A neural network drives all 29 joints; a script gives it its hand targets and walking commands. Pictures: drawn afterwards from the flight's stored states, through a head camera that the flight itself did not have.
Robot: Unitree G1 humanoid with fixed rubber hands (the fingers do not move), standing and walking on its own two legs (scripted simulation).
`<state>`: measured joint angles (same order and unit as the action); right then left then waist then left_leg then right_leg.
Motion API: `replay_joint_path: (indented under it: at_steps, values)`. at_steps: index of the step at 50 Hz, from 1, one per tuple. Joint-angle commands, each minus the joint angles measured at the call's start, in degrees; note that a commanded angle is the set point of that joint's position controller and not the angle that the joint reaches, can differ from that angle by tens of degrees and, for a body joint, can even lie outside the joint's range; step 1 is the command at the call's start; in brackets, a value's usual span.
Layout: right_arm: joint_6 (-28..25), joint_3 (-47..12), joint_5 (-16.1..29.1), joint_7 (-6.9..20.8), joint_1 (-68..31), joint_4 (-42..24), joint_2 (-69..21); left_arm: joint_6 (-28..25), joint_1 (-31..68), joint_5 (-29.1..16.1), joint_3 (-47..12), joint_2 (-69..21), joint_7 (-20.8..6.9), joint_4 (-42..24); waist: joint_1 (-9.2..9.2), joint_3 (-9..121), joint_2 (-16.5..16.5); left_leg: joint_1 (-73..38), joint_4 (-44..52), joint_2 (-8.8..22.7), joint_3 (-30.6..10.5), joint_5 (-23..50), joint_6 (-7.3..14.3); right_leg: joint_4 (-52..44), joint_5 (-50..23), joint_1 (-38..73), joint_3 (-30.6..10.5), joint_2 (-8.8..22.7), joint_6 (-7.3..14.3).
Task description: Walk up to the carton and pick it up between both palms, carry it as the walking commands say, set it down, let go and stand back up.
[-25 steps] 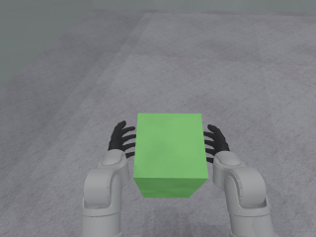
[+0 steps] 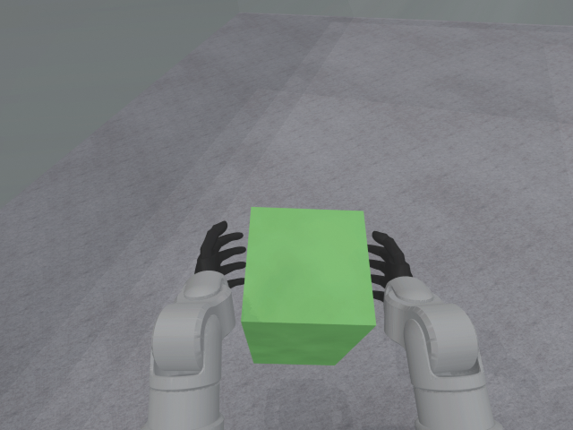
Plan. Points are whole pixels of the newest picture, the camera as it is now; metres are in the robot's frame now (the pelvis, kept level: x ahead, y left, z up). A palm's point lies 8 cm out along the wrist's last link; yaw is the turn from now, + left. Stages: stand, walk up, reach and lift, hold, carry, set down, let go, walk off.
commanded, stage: carry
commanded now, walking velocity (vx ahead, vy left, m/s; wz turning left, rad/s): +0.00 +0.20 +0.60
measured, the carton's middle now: (299, 299) +0.32 +0.00 +0.01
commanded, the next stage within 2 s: none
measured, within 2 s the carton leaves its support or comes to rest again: neither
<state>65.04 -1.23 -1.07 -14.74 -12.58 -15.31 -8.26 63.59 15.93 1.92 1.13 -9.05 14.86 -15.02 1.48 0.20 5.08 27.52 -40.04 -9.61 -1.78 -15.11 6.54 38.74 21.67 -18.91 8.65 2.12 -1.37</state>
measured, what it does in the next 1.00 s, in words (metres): steps to the left, turning left: left foot, then right foot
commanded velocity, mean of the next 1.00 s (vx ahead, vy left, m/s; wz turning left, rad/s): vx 0.00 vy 0.20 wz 0.60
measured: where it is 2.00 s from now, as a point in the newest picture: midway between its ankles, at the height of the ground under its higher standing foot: outside the picture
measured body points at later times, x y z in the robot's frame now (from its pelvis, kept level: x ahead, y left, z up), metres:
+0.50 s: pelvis -0.04 +0.15 +0.00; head -0.01 +0.16 +0.45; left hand +0.22 +0.37 +0.08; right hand +0.28 +0.14 +0.07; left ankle -0.05 +0.25 -0.71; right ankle -0.06 +0.05 -0.66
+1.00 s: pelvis -0.13 +0.28 +0.00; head -0.12 +0.31 +0.45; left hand +0.06 +0.56 +0.08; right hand +0.18 +0.36 +0.07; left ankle -0.16 +0.38 -0.71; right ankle -0.08 +0.11 -0.67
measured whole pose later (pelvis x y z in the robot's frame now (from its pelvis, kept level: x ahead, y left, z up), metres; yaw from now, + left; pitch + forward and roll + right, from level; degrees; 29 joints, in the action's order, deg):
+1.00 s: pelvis -0.13 +0.28 +0.00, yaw +37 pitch +2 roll -2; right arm 65.7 -1.4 -1.0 -15.0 -12.9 -14.8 -8.4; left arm 63.5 15.9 2.9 1.4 -9.0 13.9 -14.4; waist 1.9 -0.4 -0.4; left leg 25.9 -42.5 -1.1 -3.0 -18.5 2.2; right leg 59.1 37.7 -23.6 10.2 12.2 -6.5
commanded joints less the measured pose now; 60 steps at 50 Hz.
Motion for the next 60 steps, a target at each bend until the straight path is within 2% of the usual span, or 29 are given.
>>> replay_joint_path:
  at_steps: [1,3,6,9,10,11,12,13,14,16,18,20,23,25,26,28,29,31,33,41,42,43,44,45,47,48,53,57,60]
  values:
    - [-2.9,-26.7,14.6,6.9,-33.7,-14.4,-52.7,-2.0,17.6,-11.0,-20.4,-57.3,-7.5,-3.9,-0.52,18.5,-8.4,13.5,-34.3,15.3,-1.4,-11.8,-8.0,-15.5,-28.6,19.5,-7.5,32.8,13.1]
    - [-2.8,-25.1,14.5,7.1,-30.6,-11.5,-52.2,-2.3,19.2,-10.6,-20.9,-55.4,-6.5,-5.5,0.12,16.7,-7.7,14.6,-24.3,14.8,1.9,-12.8,-9.3,-12.3,-34.9,20.6,-4.9,30.7,10.9]
    - [-3.1,-24.3,13.9,6.8,-26.6,-11.3,-52.2,-2.5,17.6,-11.8,-22.3,-54.3,-5.8,-8.2,0.51,21.9,-14.8,4.4,-9.6,10.5,6.8,-9.9,-7.4,-7.0,-47.9,19.8,5.6,25.0,4.8]
    - [-3.3,-24.8,14.8,6.6,-28.2,-14.5,-52.1,-2.3,14.7,-11.6,-22.3,-54.3,-5.6,-8.5,0.97,26.6,-24.5,-5.1,3.0,6.4,10.7,-7.4,-6.7,4.0,-52.5,20.0,9.7,20.8,0.7]
    - [-3.4,-25.0,15.2,6.6,-28.3,-14.7,-52.6,-2.2,14.7,-11.6,-22.2,-54.5,-5.8,-8.5,2.06,28.8,-23.1,-11.3,11.1,5.0,11.1,-2.4,-5.9,12.0,-49.9,18.8,11.0,18.2,-1.0]
    - [-3.5,-25.2,15.1,6.7,-26.9,-13.6,-53.4,-2.2,15.6,-10.9,-22.1,-53.3,-5.9,-8.5,3.17,30.6,-16.1,-19.9,12.7,9.3,0.6,12.6,-2.9,20.8,-31.6,9.1,8.9,13.9,-3.7]
    - [-3.9,-25.0,14.9,6.7,-28.8,-14.0,-53.2,-2.4,16.0,-10.7,-22.3,-54.6,-6.5,-8.0,1.36,29.4,2.6,-26.8,11.4,18.9,-17.0,52.8,1.3,28.6,8.2,-5.7,8.0,5.1,-6.1]
    - [-4.3,-24.7,14.5,6.8,-29.1,-14.0,-54.2,-2.7,17.8,-11.3,-23.0,-55.6,-7.1,-7.9,1.46,26.5,11.4,-31.7,10.3,20.8,-26.0,75.7,4.7,34.0,26.5,-17.9,3.7,0.1,-7.3]
    - [-4.5,-25.5,14.4,7.1,-28.8,-14.1,-55.2,-3.0,17.5,-11.6,-23.5,-56.5,-7.6,-7.4,0.89,25.4,8.3,-29.8,8.8,22.3,-24.5,76.4,4.7,35.4,25.7,-18.2,-2.3,2.0,-6.8]
    - [-4.7,-25.3,14.2,7.6,-29.0,-15.0,-54.1,-3.2,14.9,-11.8,-23.8,-58.4,-7.5,-5.5,0.58,21.8,2.9,-25.7,9.2,18.7,-15.5,61.6,1.9,31.0,17.0,-15.8,-1.8,3.9,-7.0]
    - [-4.9,-22.7,13.8,7.6,-25.7,-12.0,-56.2,-3.3,21.0,-14.0,-27.1,-59.1,-7.4,-10.1,1.45,24.8,12.4,-28.9,9.4,17.4,-18.5,60.0,3.1,23.5,13.4,-17.5,-2.8,2.2,-7.0]
    - [-5.0,-21.4,12.5,7.5,-23.5,-10.7,-55.9,-3.0,22.5,-14.9,-29.0,-58.2,-7.4,-11.8,1.38,27.2,14.4,-28.6,8.4,16.5,-20.0,57.0,3.9,19.3,11.7,-13.9,-4.6,1.4,-5.6]
    - [-5.6,-23.6,13.2,7.6,-26.0,-13.6,-56.6,-3.5,23.1,-15.0,-28.2,-57.7,-7.5,-13.1,1.26,28.2,9.4,-26.1,8.5,18.4,-23.1,57.1,5.6,8.5,8.9,-6.2,-6.2,0.9,-4.0]
    - [-5.5,-25.5,14.0,7.2,-29.9,-16.0,-55.9,-3.3,22.0,-14.2,-26.0,-57.2,-7.6,-11.0,0.25,28.6,4.0,-16.7,5.9,16.2,-21.6,50.5,3.9,-3.4,3.7,7.7,-6.2,0.5,-2.7]
    - [-5.2,-26.1,14.2,6.9,-31.9,-16.6,-55.1,-3.1,20.2,-14.0,-24.8,-57.6,-7.8,-9.2,-1.63,29.7,-2.3,-6.0,0.0,13.4,-14.5,40.9,0.5,-14.6,-5.5,22.0,-6.8,4.1,-0.8]
    - [-4.7,-27.2,14.0,6.4,-33.5,-17.6,-54.5,-3.1,19.2,-12.9,-22.6,-56.2,-8.0,-6.9,-0.53,29.9,-28.4,17.2,-21.0,8.4,-1.3,-19.0,-5.0,-11.2,-54.8,39.0,-19.1,34.3,10.6]
    - [-4.4,-27.7,14.5,6.6,-33.3,-18.1,-53.6,-2.8,16.7,-11.8,-21.7,-56.8,-8.3,-5.7,-0.58,28.7,-24.6,18.0,-28.6,14.3,-1.2,-20.6,-6.0,-9.5,-60.8,35.2,-15.9,36.3,14.1]
    - [-3.5,-28.8,14.9,6.3,-32.8,-16.8,-54.5,-2.5,14.2,-10.9,-20.2,-56.8,-8.5,-4.1,-0.35,23.6,-16.1,14.3,-27.1,15.2,-1.0,-14.3,-6.1,-11.3,-51.8,28.8,-7.2,30.9,10.1]
    - [-3.4,-28.8,15.9,6.6,-33.7,-16.9,-54.4,-2.8,15.0,-10.2,-20.0,-56.7,-7.7,-4.3,-0.42,21.5,-13.9,15.1,-20.7,13.8,3.7,-11.8,-8.1,-9.1,-53.7,28.8,-4.6,28.6,8.5]
    - [-2.9,-26.3,14.7,6.8,-28.4,-14.0,-53.9,-2.2,14.4,-10.6,-22.2,-54.4,-6.4,-8.2,0.94,25.9,-22.1,-6.8,4.6,7.6,11.3,-3.3,-6.4,4.1,-46.5,17.4,9.5,21.4,-0.1]
    - [-2.6,-25.8,14.5,6.9,-26.6,-12.2,-54.0,-1.8,15.3,-10.5,-22.6,-54.2,-6.4,-8.3,2.15,28.3,-17.7,-13.6,10.3,6.4,9.0,0.6,-4.7,12.3,-39.5,14.4,9.9,18.0,-1.7]
    - [-2.7,-25.5,14.4,7.0,-26.2,-11.4,-53.8,-1.6,16.2,-9.9,-22.4,-53.3,-6.6,-7.8,2.47,28.6,-5.3,-19.6,13.7,13.1,-5.8,19.1,-1.5,21.2,-15.7,3.8,8.0,12.5,-4.6]
    - [-2.8,-25.1,14.2,7.2,-27.0,-11.0,-54.0,-1.5,16.5,-9.5,-22.9,-54.9,-7.0,-6.9,1.10,25.7,12.8,-23.9,14.7,20.4,-22.1,54.8,2.5,28.5,20.7,-9.6,6.2,3.6,-6.5]
    - [-2.9,-24.6,13.8,7.3,-26.4,-10.6,-54.5,-1.5,17.3,-10.0,-23.7,-55.3,-7.4,-6.3,1.19,24.1,17.3,-28.0,11.7,21.9,-28.3,73.8,4.5,33.8,29.0,-17.6,0.2,0.8,-7.1]
    - [-3.3,-25.1,13.5,8.2,-26.1,-11.3,-55.2,-1.9,17.1,-11.5,-25.5,-57.5,-7.7,-6.6,0.86,21.9,7.8,-23.4,10.9,20.4,-21.8,61.5,3.7,34.9,21.5,-16.1,-2.7,2.3,-7.1]
    - [-3.8,-24.5,14.0,8.3,-27.4,-13.1,-56.1,-2.2,17.5,-12.0,-26.4,-59.3,-7.7,-7.2,0.77,22.3,7.5,-25.2,10.9,17.2,-18.5,56.7,2.2,30.4,16.5,-15.6,-2.4,2.5,-7.1]
    - [-5.0,-22.6,14.1,8.8,-27.1,-14.2,-56.9,-2.7,22.8,-14.2,-30.3,-60.3,-7.3,-12.8,1.03,28.3,11.9,-30.0,13.7,16.6,-22.6,43.2,3.2,23.1,10.3,-13.7,-4.5,-0.1,-6.0]
    - [-5.3,-24.1,14.0,8.3,-29.4,-16.0,-55.2,-2.6,21.8,-13.6,-28.4,-57.9,-7.1,-11.1,1.02,28.2,4.7,-30.3,16.6,20.6,-27.4,39.0,4.5,17.4,9.9,-10.2,-6.5,-1.4,-5.2]
    - [-5.0,-25.3,13.8,7.8,-29.9,-16.7,-54.4,-2.3,19.3,-13.0,-26.7,-57.0,-7.3,-8.4,1.06,28.0,1.4,-29.0,19.3,21.4,-28.2,38.1,2.1,13.8,9.6,-6.6,-6.5,-2.6,-4.5]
